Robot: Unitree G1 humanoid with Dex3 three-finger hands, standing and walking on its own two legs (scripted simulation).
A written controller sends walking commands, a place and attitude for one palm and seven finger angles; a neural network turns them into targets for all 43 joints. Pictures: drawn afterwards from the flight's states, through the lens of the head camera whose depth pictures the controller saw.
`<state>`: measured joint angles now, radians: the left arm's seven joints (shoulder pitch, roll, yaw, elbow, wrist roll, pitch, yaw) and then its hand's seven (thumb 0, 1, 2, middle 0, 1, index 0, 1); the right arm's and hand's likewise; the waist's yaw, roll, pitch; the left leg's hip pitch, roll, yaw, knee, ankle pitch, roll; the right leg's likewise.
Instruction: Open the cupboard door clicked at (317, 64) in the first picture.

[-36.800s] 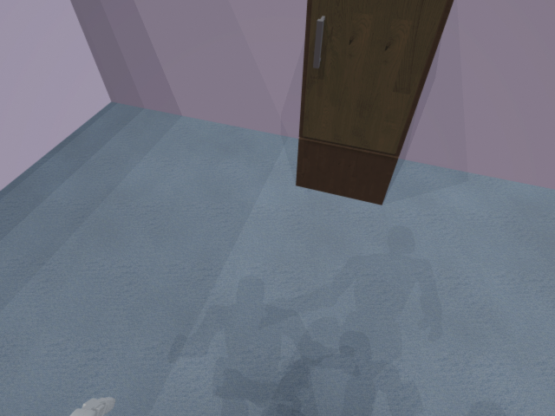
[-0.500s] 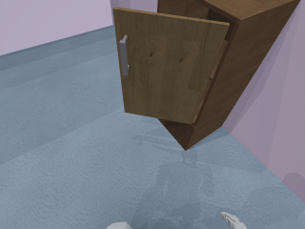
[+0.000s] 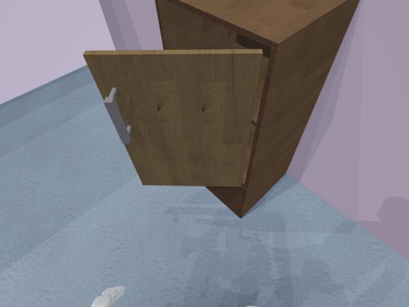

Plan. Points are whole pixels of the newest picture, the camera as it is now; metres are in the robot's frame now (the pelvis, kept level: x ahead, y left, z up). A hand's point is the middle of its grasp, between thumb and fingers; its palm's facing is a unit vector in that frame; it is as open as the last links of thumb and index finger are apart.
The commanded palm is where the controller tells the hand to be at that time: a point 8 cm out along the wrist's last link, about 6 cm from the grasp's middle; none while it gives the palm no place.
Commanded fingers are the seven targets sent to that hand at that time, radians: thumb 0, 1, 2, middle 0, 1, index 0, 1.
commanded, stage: come to a stop and stand still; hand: left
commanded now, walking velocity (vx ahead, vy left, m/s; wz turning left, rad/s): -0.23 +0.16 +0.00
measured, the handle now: (120, 117) +0.58 +0.24 +0.00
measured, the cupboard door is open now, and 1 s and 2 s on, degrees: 44 44 44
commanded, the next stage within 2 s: look again from close up in 1.62 s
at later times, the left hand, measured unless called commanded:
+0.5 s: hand out of the picture -0.01 +0.25 -0.18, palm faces +0.05 -0.98 -0.18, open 7.4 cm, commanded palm none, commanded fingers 0.00 0.90 0.90 -0.20 -0.30 -0.20 -0.30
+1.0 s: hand out of the picture -0.01 +0.18 -0.17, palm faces -0.01 -0.98 -0.18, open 7.3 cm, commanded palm none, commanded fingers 0.00 0.90 0.90 -0.20 -0.30 -0.20 -0.30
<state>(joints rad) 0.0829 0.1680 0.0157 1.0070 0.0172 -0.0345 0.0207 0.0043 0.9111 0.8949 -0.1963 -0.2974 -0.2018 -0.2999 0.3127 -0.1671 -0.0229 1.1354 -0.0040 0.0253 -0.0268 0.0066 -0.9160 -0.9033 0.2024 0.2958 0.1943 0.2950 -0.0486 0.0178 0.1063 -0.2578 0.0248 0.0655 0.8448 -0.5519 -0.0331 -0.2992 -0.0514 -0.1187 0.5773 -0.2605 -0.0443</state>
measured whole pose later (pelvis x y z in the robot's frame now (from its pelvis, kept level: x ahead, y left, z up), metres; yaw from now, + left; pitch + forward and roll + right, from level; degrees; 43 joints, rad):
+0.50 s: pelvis -0.01 +0.06 +0.01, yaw -1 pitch +0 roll -1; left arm 0.25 0.23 0.07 1.06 0.02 0.06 0.00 0.01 0.91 0.89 -0.20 -0.30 -0.20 -0.30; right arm 0.17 -0.14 -0.02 1.00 -0.03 0.00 -0.04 0.00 -0.92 -0.90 0.21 0.30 0.20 0.30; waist 0.02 -0.06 0.05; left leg -0.26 0.02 0.08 0.44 -0.19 0.04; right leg -0.37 -0.02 0.01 0.94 -0.43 0.03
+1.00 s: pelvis -0.03 +0.00 +0.00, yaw -1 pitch -2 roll +0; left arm 0.23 0.17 0.02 1.12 0.01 0.02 0.02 0.02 0.94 0.89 -0.20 -0.30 -0.21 -0.30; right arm 0.32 -0.14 -0.03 1.16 -0.02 0.02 -0.02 0.01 -0.91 -0.90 0.20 0.30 0.19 0.30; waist -0.04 -0.01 0.05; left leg -0.27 0.07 0.02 0.48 -0.18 -0.04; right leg -0.11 -0.01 -0.05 0.47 -0.33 0.00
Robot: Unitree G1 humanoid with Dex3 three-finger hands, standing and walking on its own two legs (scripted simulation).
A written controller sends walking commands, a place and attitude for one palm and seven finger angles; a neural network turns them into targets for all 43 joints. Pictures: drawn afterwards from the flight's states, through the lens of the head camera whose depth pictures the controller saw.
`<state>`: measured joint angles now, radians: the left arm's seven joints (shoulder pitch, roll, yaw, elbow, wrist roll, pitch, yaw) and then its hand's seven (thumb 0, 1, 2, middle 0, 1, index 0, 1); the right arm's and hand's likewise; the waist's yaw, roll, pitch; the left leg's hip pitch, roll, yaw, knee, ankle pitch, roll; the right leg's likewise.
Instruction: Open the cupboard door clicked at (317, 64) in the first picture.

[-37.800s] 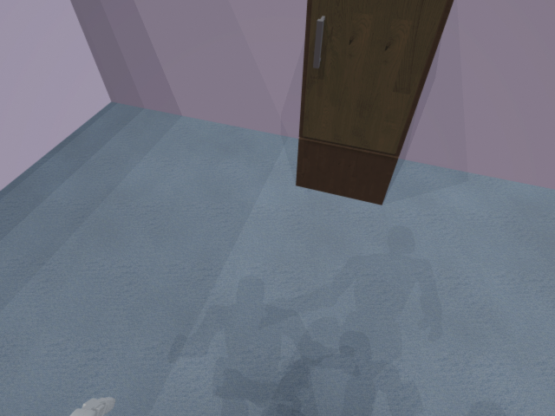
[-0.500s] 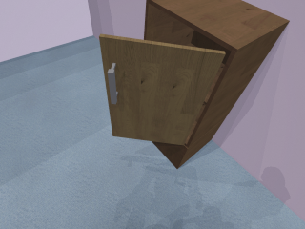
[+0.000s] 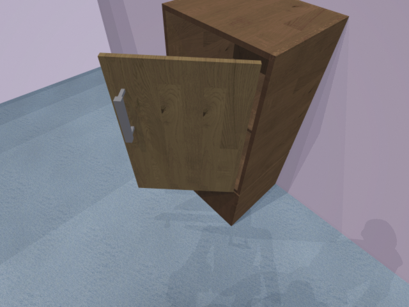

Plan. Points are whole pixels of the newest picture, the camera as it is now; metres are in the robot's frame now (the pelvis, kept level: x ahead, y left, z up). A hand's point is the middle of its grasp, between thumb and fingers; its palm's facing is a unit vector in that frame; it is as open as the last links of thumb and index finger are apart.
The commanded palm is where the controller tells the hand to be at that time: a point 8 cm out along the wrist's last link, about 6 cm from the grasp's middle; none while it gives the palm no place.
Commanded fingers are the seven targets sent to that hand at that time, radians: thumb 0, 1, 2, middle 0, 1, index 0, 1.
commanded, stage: come to a stop and stand still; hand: left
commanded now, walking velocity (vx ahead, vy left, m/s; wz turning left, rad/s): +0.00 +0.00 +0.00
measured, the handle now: (126, 116) +0.61 +0.25 -0.01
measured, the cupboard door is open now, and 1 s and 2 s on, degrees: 44 44 44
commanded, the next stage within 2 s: look again from close up in 0.62 s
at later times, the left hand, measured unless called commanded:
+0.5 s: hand out of the picture +0.02 +0.16 -0.18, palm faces +0.04 -0.99 -0.14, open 7.4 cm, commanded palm none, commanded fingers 0.00 0.90 0.90 -0.20 -0.30 -0.20 -0.30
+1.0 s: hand out of the picture +0.06 +0.22 -0.18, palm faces -0.02 -0.97 -0.26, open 7.4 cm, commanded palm none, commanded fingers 0.00 0.90 0.90 -0.20 -0.30 -0.20 -0.30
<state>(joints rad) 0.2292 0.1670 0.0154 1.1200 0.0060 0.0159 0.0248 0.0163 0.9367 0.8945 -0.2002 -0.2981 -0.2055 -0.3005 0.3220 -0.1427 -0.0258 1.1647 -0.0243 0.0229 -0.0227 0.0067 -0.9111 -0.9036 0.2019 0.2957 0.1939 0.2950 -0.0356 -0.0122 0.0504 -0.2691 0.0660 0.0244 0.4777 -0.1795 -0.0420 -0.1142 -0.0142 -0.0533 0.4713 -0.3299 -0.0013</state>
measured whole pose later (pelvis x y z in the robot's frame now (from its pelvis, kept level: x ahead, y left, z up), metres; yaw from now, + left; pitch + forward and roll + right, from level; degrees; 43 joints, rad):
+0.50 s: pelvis +0.03 +0.00 +0.00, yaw +0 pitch -1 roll +0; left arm 0.28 0.13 0.01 1.14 0.01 0.00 0.03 0.01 0.90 0.89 -0.20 -0.30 -0.20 -0.30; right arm 0.22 -0.14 -0.02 1.14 -0.02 0.00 -0.04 0.01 -0.92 -0.90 0.20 0.30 0.20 0.30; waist 0.00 -0.04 0.06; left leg -0.23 0.05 0.03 0.47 -0.22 -0.03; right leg -0.06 -0.03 -0.05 0.43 -0.35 0.01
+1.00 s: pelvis +0.02 +0.03 -0.01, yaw -1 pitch -2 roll +0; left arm 0.26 0.18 0.00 1.03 0.02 -0.01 0.04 0.01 0.90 0.89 -0.20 -0.30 -0.20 -0.30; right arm 0.24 -0.19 -0.01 1.02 -0.02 0.00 -0.02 0.01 -0.93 -0.90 0.20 0.30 0.20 0.30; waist -0.01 0.03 0.05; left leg -0.30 0.04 0.06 0.62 -0.29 0.00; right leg -0.13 -0.05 -0.02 0.57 -0.41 0.04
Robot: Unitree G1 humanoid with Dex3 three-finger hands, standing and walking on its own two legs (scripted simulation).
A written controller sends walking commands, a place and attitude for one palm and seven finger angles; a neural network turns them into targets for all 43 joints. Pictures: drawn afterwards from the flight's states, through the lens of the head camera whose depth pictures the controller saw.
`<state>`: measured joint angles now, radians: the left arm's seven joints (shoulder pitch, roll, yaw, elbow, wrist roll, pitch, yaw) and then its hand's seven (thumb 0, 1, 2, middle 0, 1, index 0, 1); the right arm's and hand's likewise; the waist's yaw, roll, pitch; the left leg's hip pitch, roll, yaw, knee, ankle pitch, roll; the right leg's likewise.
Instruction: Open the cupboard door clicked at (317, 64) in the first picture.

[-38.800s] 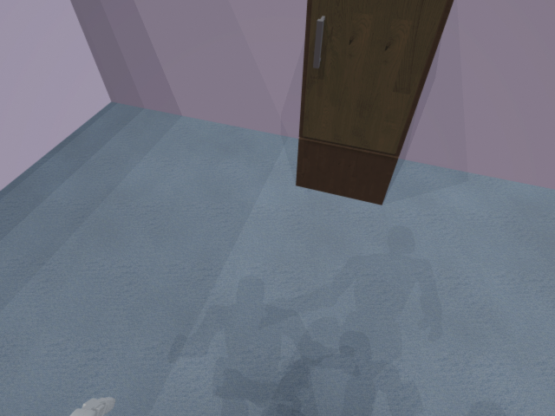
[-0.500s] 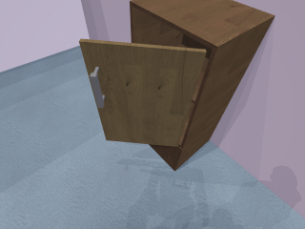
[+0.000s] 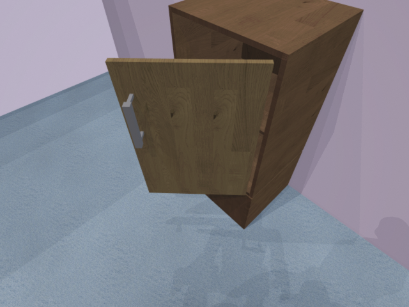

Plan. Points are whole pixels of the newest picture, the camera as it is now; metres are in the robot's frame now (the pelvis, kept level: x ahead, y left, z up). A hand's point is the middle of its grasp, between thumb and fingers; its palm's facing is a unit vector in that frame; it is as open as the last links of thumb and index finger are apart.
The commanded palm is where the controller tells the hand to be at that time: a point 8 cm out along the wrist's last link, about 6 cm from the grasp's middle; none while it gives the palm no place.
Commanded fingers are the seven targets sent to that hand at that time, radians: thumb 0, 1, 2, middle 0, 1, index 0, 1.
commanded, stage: look again from close up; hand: left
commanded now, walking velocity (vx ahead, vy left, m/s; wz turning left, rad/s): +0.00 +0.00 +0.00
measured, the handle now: (135, 122) +0.58 +0.23 +0.00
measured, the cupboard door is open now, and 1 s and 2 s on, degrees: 44 44 44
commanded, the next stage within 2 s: shuffle to correct the standing spot in 0.24 s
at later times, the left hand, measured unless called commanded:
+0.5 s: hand out of the picture -0.01 +0.17 -0.17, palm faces +0.00 -0.98 -0.19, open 7.4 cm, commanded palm none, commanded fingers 0.00 0.90 0.90 -0.20 -0.30 -0.20 -0.30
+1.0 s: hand out of the picture +0.08 +0.19 -0.16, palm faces -0.02 -0.97 -0.24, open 7.4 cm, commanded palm none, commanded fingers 0.00 0.90 0.90 -0.20 -0.30 -0.20 -0.30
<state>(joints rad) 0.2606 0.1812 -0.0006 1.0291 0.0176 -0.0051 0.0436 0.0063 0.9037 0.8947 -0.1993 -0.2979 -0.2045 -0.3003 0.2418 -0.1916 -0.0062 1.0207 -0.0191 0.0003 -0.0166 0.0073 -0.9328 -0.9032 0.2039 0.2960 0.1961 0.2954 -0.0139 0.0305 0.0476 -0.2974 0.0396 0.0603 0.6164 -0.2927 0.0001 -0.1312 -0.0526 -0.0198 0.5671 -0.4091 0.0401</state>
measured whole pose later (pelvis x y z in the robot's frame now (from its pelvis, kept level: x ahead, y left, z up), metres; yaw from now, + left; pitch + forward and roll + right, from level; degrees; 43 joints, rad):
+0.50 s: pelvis +0.00 +0.00 +0.00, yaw +0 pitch -1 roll +0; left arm 0.31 0.18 -0.01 1.07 0.02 0.01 0.01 0.01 0.90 0.89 -0.20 -0.30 -0.21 -0.30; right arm 0.26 -0.19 0.00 1.07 -0.02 0.00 0.00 0.01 -0.91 -0.90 0.20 0.30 0.20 0.30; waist 0.01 -0.02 0.03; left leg -0.29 0.04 0.07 0.58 -0.27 -0.01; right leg -0.14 -0.05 -0.01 0.55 -0.40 0.03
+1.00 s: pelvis +0.03 +0.00 +0.01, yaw -2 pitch +0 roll +1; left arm 0.22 0.18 0.00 1.02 0.02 -0.01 0.05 0.01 0.90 0.89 -0.20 -0.30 -0.20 -0.30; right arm 0.21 -0.17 -0.01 1.06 -0.01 0.00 -0.03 0.01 -0.93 -0.90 0.20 0.30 0.20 0.30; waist 0.00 0.00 0.04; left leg -0.24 0.03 0.10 0.53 -0.29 0.00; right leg -0.20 -0.04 -0.06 0.56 -0.36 0.00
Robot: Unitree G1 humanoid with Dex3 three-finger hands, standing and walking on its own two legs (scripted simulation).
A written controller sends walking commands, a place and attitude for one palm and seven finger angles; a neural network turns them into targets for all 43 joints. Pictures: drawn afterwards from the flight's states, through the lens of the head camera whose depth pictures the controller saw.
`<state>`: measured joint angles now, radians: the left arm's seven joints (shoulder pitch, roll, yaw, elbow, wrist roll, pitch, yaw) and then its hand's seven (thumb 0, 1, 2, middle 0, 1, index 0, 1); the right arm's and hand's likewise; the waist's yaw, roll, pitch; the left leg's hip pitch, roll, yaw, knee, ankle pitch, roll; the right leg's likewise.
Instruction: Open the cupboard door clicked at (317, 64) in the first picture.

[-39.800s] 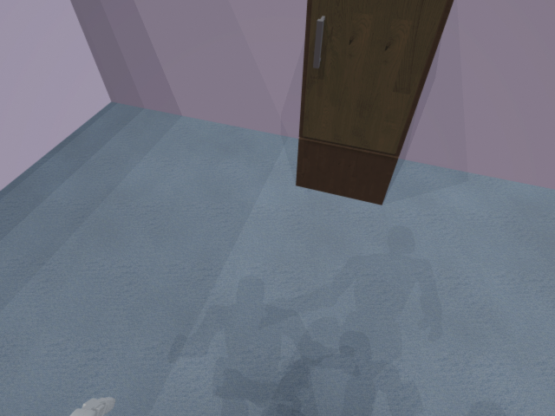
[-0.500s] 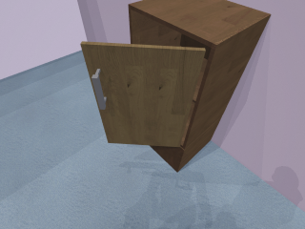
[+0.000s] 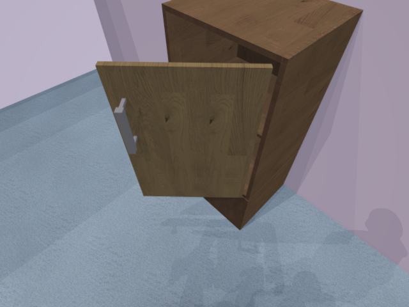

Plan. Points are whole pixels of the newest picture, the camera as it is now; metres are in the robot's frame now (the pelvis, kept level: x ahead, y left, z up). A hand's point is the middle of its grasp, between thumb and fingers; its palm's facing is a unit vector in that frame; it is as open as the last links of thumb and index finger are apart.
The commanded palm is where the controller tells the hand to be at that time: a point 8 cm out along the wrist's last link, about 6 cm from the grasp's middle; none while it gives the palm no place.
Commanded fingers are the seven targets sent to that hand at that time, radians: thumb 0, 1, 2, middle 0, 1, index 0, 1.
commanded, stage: come to a stop and stand still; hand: left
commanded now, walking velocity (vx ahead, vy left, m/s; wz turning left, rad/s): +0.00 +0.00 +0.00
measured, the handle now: (128, 127) +0.55 +0.24 +0.00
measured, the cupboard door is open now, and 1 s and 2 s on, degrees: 44 44 44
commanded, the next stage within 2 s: look again from close up in 0.62 s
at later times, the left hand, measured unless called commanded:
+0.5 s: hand out of the picture -0.04 +0.21 -0.17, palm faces +0.04 -0.98 -0.21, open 7.4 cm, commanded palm none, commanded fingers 0.00 0.90 0.90 -0.20 -0.30 -0.20 -0.30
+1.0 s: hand out of the picture -0.06 +0.18 -0.18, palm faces +0.04 -0.99 -0.13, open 7.4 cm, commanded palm none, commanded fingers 0.00 0.90 0.90 -0.20 -0.30 -0.20 -0.30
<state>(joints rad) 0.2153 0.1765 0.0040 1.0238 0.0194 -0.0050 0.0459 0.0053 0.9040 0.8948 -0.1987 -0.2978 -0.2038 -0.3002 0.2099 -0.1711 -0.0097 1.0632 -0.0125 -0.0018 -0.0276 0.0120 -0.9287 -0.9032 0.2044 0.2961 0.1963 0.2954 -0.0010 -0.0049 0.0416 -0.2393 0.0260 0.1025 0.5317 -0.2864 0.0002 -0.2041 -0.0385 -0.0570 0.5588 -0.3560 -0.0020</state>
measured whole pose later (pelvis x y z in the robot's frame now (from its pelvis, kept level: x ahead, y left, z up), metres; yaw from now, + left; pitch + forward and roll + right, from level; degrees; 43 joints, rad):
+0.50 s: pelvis -0.05 +0.02 +0.00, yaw +2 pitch -1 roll +0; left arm 0.32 0.20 -0.01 1.01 0.02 0.02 0.02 0.01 0.90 0.89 -0.20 -0.30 -0.20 -0.30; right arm 0.29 -0.18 0.01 1.01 -0.02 0.00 0.00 0.01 -0.92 -0.90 0.20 0.30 0.20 0.30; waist 0.00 -0.01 0.01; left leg -0.28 0.00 0.07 0.50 -0.20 0.04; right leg -0.22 -0.06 -0.08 0.50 -0.26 0.02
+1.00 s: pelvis -0.05 +0.02 +0.01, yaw +1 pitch -2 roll +0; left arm 0.33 0.14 -0.02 1.10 0.02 -0.01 0.03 0.01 0.90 0.89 -0.20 -0.30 -0.20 -0.30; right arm 0.28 -0.14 0.01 1.12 -0.01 -0.02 -0.01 0.01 -0.92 -0.90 0.20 0.30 0.20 0.30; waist 0.01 -0.03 0.02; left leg -0.24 0.00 0.08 0.45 -0.19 0.04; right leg -0.19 -0.06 -0.07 0.45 -0.23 0.03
